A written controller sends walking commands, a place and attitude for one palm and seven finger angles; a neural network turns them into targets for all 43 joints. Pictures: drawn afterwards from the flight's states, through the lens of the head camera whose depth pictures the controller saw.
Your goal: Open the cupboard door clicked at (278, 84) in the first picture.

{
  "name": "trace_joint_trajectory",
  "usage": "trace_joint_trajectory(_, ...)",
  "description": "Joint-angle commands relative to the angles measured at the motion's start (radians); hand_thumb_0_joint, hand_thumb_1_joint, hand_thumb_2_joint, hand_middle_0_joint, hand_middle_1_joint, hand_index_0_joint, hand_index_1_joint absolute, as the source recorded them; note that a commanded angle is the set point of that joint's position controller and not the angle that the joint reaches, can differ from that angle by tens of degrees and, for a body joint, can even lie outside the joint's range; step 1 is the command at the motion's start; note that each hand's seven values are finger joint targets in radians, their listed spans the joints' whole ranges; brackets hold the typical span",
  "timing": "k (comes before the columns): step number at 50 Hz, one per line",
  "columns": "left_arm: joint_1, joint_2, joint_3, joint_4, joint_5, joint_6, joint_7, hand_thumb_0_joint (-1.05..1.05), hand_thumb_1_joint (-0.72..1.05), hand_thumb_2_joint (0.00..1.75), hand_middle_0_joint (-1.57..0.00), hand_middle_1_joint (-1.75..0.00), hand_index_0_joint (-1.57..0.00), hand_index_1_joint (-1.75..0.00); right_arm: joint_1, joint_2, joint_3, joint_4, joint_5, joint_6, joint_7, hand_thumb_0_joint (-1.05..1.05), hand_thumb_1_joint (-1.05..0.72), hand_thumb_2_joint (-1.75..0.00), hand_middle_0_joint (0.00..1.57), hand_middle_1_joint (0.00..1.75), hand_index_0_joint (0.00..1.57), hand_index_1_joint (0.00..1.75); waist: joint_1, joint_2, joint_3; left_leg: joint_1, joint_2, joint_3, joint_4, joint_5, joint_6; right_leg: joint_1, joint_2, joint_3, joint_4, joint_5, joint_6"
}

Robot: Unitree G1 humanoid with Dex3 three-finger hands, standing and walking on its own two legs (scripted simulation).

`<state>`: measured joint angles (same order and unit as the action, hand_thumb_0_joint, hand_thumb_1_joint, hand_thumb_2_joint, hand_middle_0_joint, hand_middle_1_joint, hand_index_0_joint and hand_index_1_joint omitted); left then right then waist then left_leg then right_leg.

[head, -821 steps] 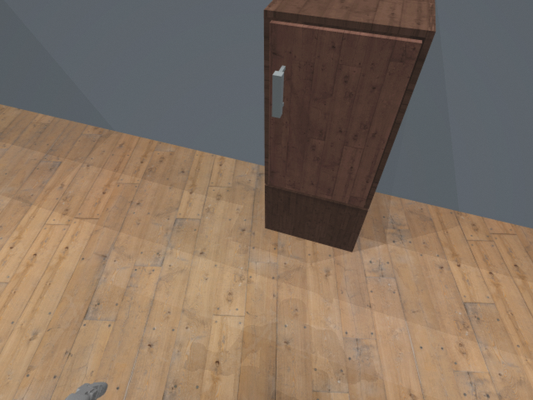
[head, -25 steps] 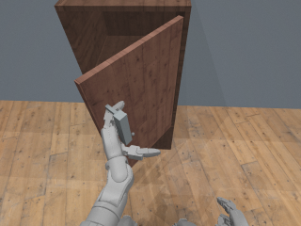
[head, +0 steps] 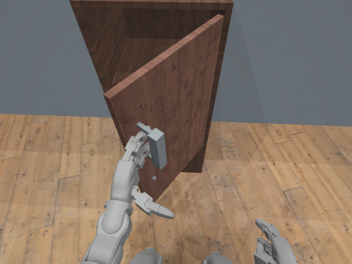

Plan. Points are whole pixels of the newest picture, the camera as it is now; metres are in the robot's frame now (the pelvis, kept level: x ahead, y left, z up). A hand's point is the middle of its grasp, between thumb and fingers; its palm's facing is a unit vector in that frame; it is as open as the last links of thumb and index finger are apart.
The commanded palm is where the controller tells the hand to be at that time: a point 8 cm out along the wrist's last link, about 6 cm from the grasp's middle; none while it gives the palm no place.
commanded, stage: slide the hand sideways off the handle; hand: left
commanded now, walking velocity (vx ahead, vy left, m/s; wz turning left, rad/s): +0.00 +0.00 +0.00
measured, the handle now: (151, 145) +0.37 +0.08 +0.05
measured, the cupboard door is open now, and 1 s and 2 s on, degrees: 55 55 55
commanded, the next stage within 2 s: draw the hand back to the body in 0.68 s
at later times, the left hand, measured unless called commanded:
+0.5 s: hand (134, 199) +0.24 +0.10 +0.05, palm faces -0.05 -1.00 -0.03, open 16.3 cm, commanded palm +0.22 +0.16 +0.05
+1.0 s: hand (116, 201) +0.23 +0.12 +0.08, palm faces -0.03 -1.00 -0.08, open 16.3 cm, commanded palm +0.20 +0.19 +0.09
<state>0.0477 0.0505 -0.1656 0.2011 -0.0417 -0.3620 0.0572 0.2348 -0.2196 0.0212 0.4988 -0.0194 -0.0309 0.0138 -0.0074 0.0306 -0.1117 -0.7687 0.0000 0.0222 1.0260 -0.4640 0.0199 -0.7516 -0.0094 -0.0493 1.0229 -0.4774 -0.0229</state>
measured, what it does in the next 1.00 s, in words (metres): stands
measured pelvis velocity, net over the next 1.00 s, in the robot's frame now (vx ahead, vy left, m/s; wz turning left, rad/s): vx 0.02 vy -0.02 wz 0.02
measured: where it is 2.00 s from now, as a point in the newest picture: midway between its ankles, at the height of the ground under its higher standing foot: outside the picture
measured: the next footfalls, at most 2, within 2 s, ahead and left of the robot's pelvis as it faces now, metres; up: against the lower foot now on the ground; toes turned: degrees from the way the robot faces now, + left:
none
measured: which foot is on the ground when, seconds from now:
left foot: down 0.00-1.00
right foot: down 0.00-1.00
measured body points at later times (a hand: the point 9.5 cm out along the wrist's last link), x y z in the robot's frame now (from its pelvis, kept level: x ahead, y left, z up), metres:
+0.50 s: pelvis +0.01 -0.01 -0.01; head +0.07 -0.03 +0.44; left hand +0.24 +0.15 +0.06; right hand +0.21 -0.23 -0.09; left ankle +0.02 +0.11 -0.67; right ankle +0.02 -0.11 -0.67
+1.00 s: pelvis +0.02 -0.02 +0.00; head +0.06 -0.04 +0.45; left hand +0.22 +0.18 +0.09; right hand +0.20 -0.25 -0.08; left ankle +0.02 +0.11 -0.67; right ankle +0.02 -0.11 -0.67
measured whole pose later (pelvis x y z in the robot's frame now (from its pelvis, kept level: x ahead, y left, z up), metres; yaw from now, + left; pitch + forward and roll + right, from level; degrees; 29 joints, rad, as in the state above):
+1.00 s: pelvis +0.02 -0.02 +0.00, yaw +1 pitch +12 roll +0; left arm 0.48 0.19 0.03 -0.24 -0.20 -0.27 -0.15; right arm 0.28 -0.23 0.03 0.45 0.02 -0.12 -0.06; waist 0.00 0.06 -0.13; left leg -0.75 0.02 -0.02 1.04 -0.50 -0.01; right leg -0.72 0.01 -0.09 1.03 -0.52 -0.05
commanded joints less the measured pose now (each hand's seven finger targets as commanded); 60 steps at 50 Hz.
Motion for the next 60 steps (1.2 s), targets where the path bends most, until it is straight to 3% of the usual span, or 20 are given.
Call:
trace_joint_trajectory(1,-0.136,0.019,0.022,-0.319,-0.015,-0.063,-0.004,0.0,-0.5,0.3,-0.15,-0.3,-0.15,-0.3,-0.062,-0.102,-0.045,-0.164,0.01,-0.058,-0.017,0.0,-0.9,-0.9,0.2,0.3,0.2,0.3,-0.005,-0.044,-0.261,0.167,-0.011,-0.055,-0.147,0.17,-0.003,0.119,0.018,0.009,-0.147,0.209,-0.015)
trace_joint_trajectory(2,-0.087,0.014,0.024,-0.321,-0.019,-0.059,-0.006,0.0,-0.5,0.3,-0.15,-0.3,-0.15,-0.3,-0.059,-0.1,-0.044,-0.168,0.01,-0.059,-0.017,0.0,-0.9,-0.9,0.2,0.3,0.2,0.3,0.001,-0.054,-0.257,0.164,-0.01,-0.058,-0.15,0.172,-0.006,0.123,0.019,0.003,-0.144,0.208,-0.016)
trace_joint_trajectory(3,-0.08,0.009,0.013,-0.328,-0.023,-0.055,-0.011,0.0,-0.5,0.3,-0.15,-0.3,-0.15,-0.3,-0.062,-0.1,-0.043,-0.169,0.011,-0.063,-0.018,0.0,-0.9,-0.9,0.2,0.3,0.2,0.3,-0.009,-0.065,-0.246,0.157,-0.01,-0.058,-0.145,0.164,-0.004,0.116,0.02,0.005,-0.148,0.206,-0.013)
trace_joint_trajectory(4,-0.056,0.032,0.034,-0.337,-0.025,-0.053,-0.015,0.0,-0.5,0.3,-0.15,-0.3,-0.15,-0.3,-0.06,-0.102,-0.043,-0.169,0.011,-0.066,-0.021,0.0,-0.9,-0.9,0.2,0.3,0.2,0.3,-0.003,-0.076,-0.25,0.148,-0.01,-0.058,-0.141,0.173,-0.002,0.126,0.02,0.009,-0.146,0.213,-0.014)
trace_joint_trajectory(5,-0.033,0.04,0.039,-0.352,-0.021,-0.052,-0.019,0.0,-0.5,0.3,-0.15,-0.3,-0.15,-0.3,-0.061,-0.101,-0.043,-0.172,0.011,-0.067,-0.022,0.0,-0.9,-0.9,0.2,0.3,0.2,0.3,0.001,-0.047,-0.247,0.151,-0.011,-0.055,-0.141,0.181,-0.004,0.125,0.018,0.008,-0.14,0.223,-0.015)
trace_joint_trajectory(9,0.036,0.06,0.055,-0.388,-0.025,-0.041,-0.04,0.0,-0.5,0.3,-0.15,-0.3,-0.15,-0.3,-0.052,-0.101,-0.043,-0.179,0.012,-0.071,-0.026,0.0,-0.9,-0.9,0.2,0.3,0.2,0.3,-0.001,-0.071,-0.243,0.136,-0.012,-0.056,-0.128,0.192,-0.003,0.131,0.02,0.01,-0.136,0.239,-0.014)
trace_joint_trajectory(19,0.234,0.1,0.096,-0.512,-0.062,-0.039,-0.102,0.0,-0.5,0.3,-0.15,-0.3,-0.15,-0.3,-0.049,-0.099,-0.044,-0.209,0.016,-0.092,-0.037,0.0,-0.9,-0.9,0.2,0.3,0.2,0.3,0.003,-0.047,-0.234,0.108,-0.018,-0.049,-0.095,0.224,-0.002,0.142,0.019,0.02,-0.12,0.296,-0.01)
trace_joint_trajectory(22,0.228,0.109,0.104,-0.521,-0.07,-0.043,-0.118,0.0,-0.5,0.3,-0.15,-0.3,-0.15,-0.3,-0.046,-0.103,-0.045,-0.208,0.016,-0.101,-0.042,0.0,-0.9,-0.9,0.2,0.3,0.2,0.3,-0.011,-0.056,-0.211,0.081,-0.019,-0.05,-0.08,0.174,-0.002,0.111,0.017,0.028,-0.127,0.244,-0.004)
trace_joint_trajectory(27,0.279,0.135,0.13,-0.559,-0.089,-0.048,-0.15,0.0,-0.5,0.3,-0.15,-0.3,-0.15,-0.3,-0.038,-0.106,-0.046,-0.216,0.019,-0.119,-0.05,0.0,-0.9,-0.9,0.2,0.3,0.2,0.3,-0.004,-0.029,-0.228,0.064,-0.023,-0.045,-0.059,0.182,-0.001,0.118,0.014,0.041,-0.119,0.252,-0.004)
trace_joint_trajectory(29,0.324,0.16,0.159,-0.555,-0.102,-0.045,-0.163,0.0,-0.5,0.3,-0.15,-0.3,-0.15,-0.3,-0.029,-0.109,-0.047,-0.217,0.02,-0.124,-0.054,0.0,-0.9,-0.9,0.2,0.3,0.2,0.3,-0.001,-0.064,-0.237,0.05,-0.021,-0.048,-0.049,0.195,0.0,0.135,0.015,0.049,-0.119,0.27,-0.001)
trace_joint_trajectory(31,0.362,0.165,0.175,-0.566,-0.113,-0.044,-0.177,0.0,-0.5,0.3,-0.15,-0.3,-0.15,-0.3,-0.024,-0.109,-0.048,-0.219,0.021,-0.127,-0.056,0.0,-0.9,-0.9,0.2,0.3,0.2,0.3,0.005,-0.054,-0.244,0.049,-0.023,-0.046,-0.047,0.207,-0.001,0.146,0.013,0.05,-0.114,0.297,0.001)
trace_joint_trajectory(36,0.309,0.175,0.184,-0.565,-0.127,-0.045,-0.194,0.0,-0.5,0.3,-0.15,-0.3,-0.15,-0.3,-0.024,-0.114,-0.047,-0.211,0.022,-0.142,-0.065,0.0,-0.9,-0.9,0.2,0.3,0.2,0.3,-0.019,-0.077,-0.209,0.003,-0.02,-0.047,-0.015,0.16,-0.001,0.11,0.006,0.077,-0.13,0.233,0.012)
trace_joint_trajectory(39,0.307,0.168,0.167,-0.576,-0.128,-0.044,-0.198,0.0,-0.5,0.3,-0.15,-0.3,-0.15,-0.3,-0.027,-0.115,-0.046,-0.214,0.024,-0.153,-0.065,0.0,-0.9,-0.9,0.2,0.3,0.2,0.3,-0.017,-0.042,-0.217,0.007,-0.02,-0.047,-0.01,0.161,0.001,0.097,0.007,0.076,-0.125,0.213,0.008)
trace_joint_trajectory(42,0.37,0.233,0.24,-0.667,-0.142,-0.03,-0.19,0.0,-0.5,0.3,-0.15,-0.3,-0.15,-0.3,-0.016,-0.11,-0.048,-0.23,0.03,-0.151,-0.068,0.0,-0.9,-0.9,0.2,0.3,0.2,0.3,0.021,-0.005,-0.298,0.074,-0.024,-0.041,-0.052,0.216,0.001,0.188,0.008,0.073,-0.134,0.29,0.004)
trace_joint_trajectory(44,0.404,0.258,0.28,-0.66,-0.152,-0.001,-0.185,0.0,-0.5,0.3,-0.15,-0.3,-0.15,-0.3,-0.016,-0.106,-0.046,-0.228,0.036,-0.142,-0.073,0.0,-0.9,-0.9,0.2,0.3,0.2,0.3,0.019,-0.058,-0.286,0.076,-0.023,-0.043,-0.069,0.225,0.002,0.233,0.007,0.078,-0.162,0.324,0.015)
trace_joint_trajectory(46,0.424,0.231,0.27,-0.658,-0.166,0.017,-0.194,0.0,-0.5,0.3,-0.15,-0.3,-0.15,-0.3,-0.02,-0.103,-0.042,-0.226,0.043,-0.141,-0.076,0.0,-0.9,-0.9,0.2,0.3,0.2,0.3,0.012,-0.04,-0.23,0.094,-0.023,-0.04,-0.093,0.215,-0.001,0.225,0.006,0.069,-0.184,0.329,0.02)
trace_joint_trajectory(49,0.418,0.229,0.264,-0.648,-0.18,0.036,-0.213,0.0,-0.5,0.3,-0.15,-0.3,-0.15,-0.3,-0.033,-0.11,-0.035,-0.227,0.047,-0.144,-0.083,0.0,-0.9,-0.9,0.2,0.3,0.2,0.3,0.0,-0.072,-0.165,0.101,-0.022,-0.046,-0.117,0.183,0.003,0.215,0.008,0.069,-0.226,0.26,0.023)
trace_joint_trajectory(54,0.429,0.273,0.32,-0.652,-0.217,0.051,-0.256,0.0,-0.5,0.3,-0.15,-0.3,-0.15,-0.3,-0.039,-0.12,-0.028,-0.218,0.051,-0.16,-0.091,0.0,-0.9,-0.9,0.2,0.3,0.2,0.3,0.009,-0.061,-0.133,0.138,-0.021,-0.05,-0.154,0.177,0.001,0.245,0.007,0.074,-0.27,0.227,0.021)
trace_joint_trajectory(56,0.442,0.294,0.358,-0.677,-0.232,0.05,-0.269,0.0,-0.5,0.3,-0.15,-0.3,-0.15,-0.3,-0.035,-0.118,-0.029,-0.21,0.053,-0.168,-0.094,0.0,-0.9,-0.9,0.2,0.3,0.2,0.3,0.021,-0.023,-0.154,0.18,-0.02,-0.05,-0.171,0.208,-0.001,0.27,0.009,0.063,-0.268,0.275,0.017)
trace_joint_trajectory(60,0.422,0.3,0.368,-0.702,-0.256,0.064,-0.292,0.0,-0.47,0.32,-0.15,-0.3,-0.15,-0.3,-0.046,-0.118,-0.022,-0.2,0.058,-0.189,-0.099,0.0,-0.9,-0.9,0.2,0.3,0.2,0.3,0.019,-0.012,-0.117,0.223,-0.017,-0.056,-0.205,0.225,0.0,0.282,0.017,0.042,-0.291,0.285,0.015)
